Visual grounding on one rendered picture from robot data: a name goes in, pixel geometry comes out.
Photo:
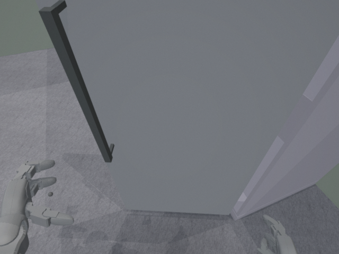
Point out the fridge door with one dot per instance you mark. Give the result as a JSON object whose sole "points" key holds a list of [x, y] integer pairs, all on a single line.
{"points": [[192, 93]]}

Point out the handle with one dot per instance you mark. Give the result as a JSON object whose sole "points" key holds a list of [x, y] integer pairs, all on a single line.
{"points": [[54, 26]]}

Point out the left robot forearm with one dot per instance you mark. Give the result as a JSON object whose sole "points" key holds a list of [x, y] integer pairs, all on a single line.
{"points": [[13, 234]]}

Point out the robot right hand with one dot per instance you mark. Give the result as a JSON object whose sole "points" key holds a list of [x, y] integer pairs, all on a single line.
{"points": [[280, 242]]}

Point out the robot left hand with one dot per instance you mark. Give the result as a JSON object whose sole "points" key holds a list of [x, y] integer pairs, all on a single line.
{"points": [[21, 189]]}

